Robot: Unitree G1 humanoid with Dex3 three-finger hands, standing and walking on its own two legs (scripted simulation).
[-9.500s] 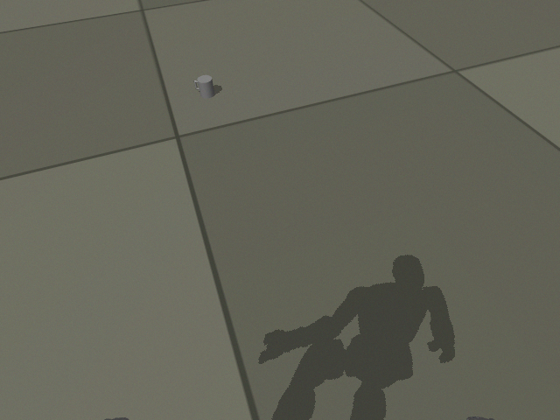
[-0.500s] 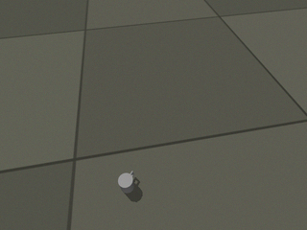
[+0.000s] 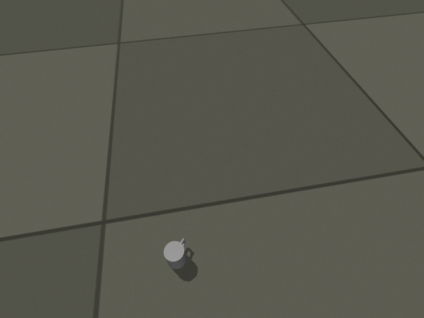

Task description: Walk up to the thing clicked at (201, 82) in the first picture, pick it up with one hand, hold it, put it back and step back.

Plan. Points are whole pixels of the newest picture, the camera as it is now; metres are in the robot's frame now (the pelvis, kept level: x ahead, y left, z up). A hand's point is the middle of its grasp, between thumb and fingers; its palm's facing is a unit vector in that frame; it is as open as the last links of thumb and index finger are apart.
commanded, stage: stand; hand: left
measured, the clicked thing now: (177, 251) +0.47 +0.19 -0.73
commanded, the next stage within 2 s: walk up in 0.70 s
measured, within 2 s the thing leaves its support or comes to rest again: neither
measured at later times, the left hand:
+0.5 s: hand out of the picture +0.06 +0.25 -0.16, palm faces -0.03 -0.94 -0.34, open 7.3 cm
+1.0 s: hand out of the picture +0.07 +0.31 -0.16, palm faces -0.02 -0.91 -0.41, open 7.3 cm
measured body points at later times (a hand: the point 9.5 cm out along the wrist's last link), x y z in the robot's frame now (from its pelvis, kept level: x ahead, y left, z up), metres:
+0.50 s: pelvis +0.00 +0.00 +0.00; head +0.01 +0.00 +0.45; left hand +0.07 +0.30 -0.14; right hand +0.07 -0.30 -0.13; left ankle -0.01 +0.12 -0.75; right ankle -0.01 -0.14 -0.75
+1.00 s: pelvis +0.01 +0.03 -0.01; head +0.03 +0.04 +0.44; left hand +0.07 +0.36 -0.14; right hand +0.07 -0.28 -0.13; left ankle -0.01 +0.12 -0.75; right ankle -0.01 -0.12 -0.74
